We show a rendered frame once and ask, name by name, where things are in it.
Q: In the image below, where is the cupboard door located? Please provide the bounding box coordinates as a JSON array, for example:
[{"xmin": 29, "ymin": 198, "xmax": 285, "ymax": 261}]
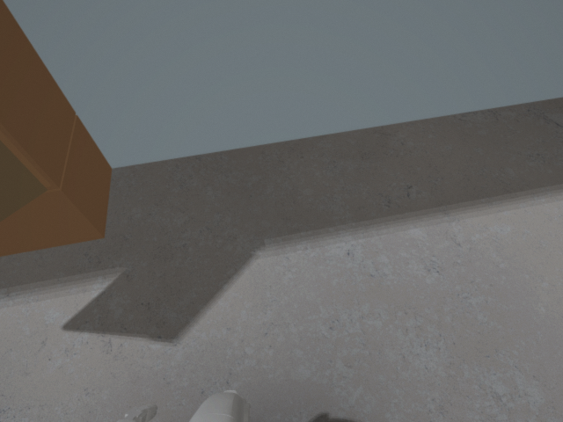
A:
[{"xmin": 0, "ymin": 141, "xmax": 47, "ymax": 222}]

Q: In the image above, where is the left robot hand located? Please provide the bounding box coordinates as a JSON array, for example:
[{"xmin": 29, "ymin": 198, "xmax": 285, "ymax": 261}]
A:
[{"xmin": 117, "ymin": 404, "xmax": 157, "ymax": 422}]

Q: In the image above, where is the left robot thigh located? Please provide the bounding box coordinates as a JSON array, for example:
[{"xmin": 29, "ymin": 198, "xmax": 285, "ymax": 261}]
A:
[{"xmin": 189, "ymin": 392, "xmax": 251, "ymax": 422}]

